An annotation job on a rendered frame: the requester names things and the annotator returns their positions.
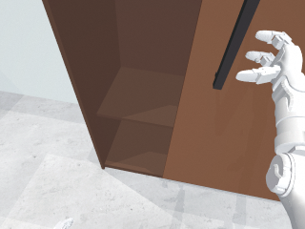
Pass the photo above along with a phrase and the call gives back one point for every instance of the handle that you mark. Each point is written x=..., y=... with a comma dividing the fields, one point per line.
x=241, y=26

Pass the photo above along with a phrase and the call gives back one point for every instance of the right robot upper arm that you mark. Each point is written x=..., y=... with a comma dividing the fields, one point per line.
x=286, y=178

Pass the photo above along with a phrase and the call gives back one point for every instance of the robot left hand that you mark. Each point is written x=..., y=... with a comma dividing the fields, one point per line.
x=67, y=223

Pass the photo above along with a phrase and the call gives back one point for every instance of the wardrobe door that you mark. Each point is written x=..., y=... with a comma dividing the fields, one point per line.
x=225, y=139

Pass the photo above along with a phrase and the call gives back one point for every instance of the robot right forearm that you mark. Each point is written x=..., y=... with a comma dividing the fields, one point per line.
x=289, y=99

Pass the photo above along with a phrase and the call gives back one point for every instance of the robot right hand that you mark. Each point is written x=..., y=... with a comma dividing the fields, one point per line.
x=289, y=58

